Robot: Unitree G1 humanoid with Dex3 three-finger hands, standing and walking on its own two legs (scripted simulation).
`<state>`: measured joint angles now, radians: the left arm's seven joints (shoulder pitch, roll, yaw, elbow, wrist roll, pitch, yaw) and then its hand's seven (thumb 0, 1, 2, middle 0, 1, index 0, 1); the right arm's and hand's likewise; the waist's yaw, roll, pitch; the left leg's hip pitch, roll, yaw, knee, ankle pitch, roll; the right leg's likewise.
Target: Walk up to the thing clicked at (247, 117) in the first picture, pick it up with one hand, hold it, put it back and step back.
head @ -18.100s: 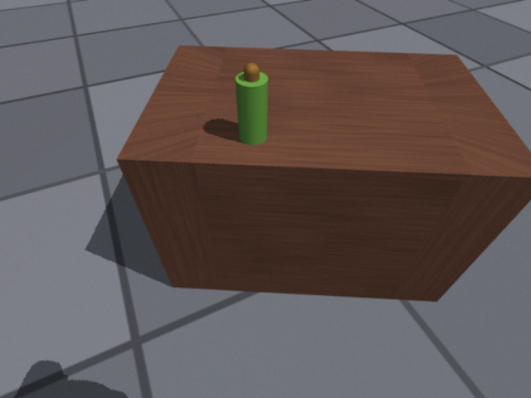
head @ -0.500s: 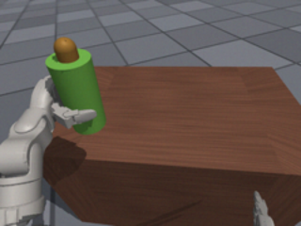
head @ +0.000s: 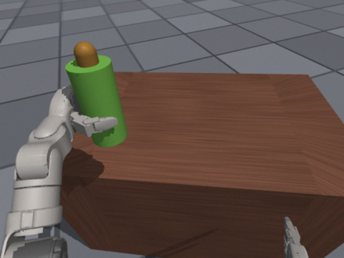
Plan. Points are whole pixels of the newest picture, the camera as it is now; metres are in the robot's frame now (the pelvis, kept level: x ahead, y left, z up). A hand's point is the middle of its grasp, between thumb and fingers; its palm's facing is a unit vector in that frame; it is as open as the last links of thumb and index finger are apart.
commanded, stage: crouch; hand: left
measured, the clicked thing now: (98, 96) +0.36 +0.16 +0.25
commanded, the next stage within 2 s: lower in 1.24 s
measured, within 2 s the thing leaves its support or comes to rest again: neither
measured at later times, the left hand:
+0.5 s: hand (112, 113) +0.44 +0.18 +0.15, palm faces +0.11 -0.99 -0.02, open 11.1 cm
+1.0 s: hand (119, 113) +0.48 +0.18 +0.11, palm faces +0.11 -0.99 -0.01, open 11.1 cm
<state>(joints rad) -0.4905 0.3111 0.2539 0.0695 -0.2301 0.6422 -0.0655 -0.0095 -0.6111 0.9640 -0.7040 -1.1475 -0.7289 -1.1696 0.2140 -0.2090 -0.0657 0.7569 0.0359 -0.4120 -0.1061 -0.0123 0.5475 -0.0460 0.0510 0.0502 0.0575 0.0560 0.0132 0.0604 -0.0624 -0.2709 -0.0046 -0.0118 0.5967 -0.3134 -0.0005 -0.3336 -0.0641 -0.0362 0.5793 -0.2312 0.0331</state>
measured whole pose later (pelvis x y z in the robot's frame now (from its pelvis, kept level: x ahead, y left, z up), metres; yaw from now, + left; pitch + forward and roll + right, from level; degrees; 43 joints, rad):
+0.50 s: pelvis +0.00 +0.00 +0.00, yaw -1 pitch +3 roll -1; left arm -0.64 0.35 0.26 0.64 -0.16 0.17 -0.04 -0.01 -0.61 0.96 -0.71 -1.14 -0.73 -1.16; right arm 0.21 -0.22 -0.04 0.66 0.01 -0.39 -0.08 -0.01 0.55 -0.05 0.05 0.05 0.06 0.06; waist -0.07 0.02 -0.05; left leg -0.36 0.01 0.00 0.64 -0.33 0.00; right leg -0.42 -0.04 -0.02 0.58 -0.22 0.03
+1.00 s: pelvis +0.01 +0.00 -0.01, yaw -2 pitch +8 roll -1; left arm -0.75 0.39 0.31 0.92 -0.13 -0.07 -0.07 -0.01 -0.61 0.96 -0.71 -1.14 -0.73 -1.16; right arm 0.24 -0.22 -0.04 0.50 0.01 -0.21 -0.05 -0.01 0.53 -0.05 0.05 0.05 0.06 0.06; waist -0.11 0.01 -0.07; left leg -0.48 0.03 0.01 0.70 -0.36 0.00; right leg -0.54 -0.03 -0.01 0.64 -0.24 0.03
